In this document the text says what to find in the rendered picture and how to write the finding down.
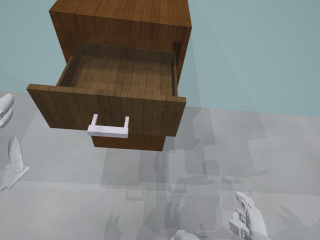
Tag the cabinet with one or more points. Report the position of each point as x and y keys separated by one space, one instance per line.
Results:
x=163 y=25

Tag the robot left hand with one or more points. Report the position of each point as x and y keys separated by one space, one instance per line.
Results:
x=10 y=174

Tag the drawer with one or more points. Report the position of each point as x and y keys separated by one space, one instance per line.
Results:
x=114 y=82

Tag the robot right shin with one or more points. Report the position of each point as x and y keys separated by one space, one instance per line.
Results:
x=180 y=231

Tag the robot right hand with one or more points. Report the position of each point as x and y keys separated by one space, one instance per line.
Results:
x=251 y=222

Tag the handle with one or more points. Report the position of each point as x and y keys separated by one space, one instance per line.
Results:
x=108 y=131

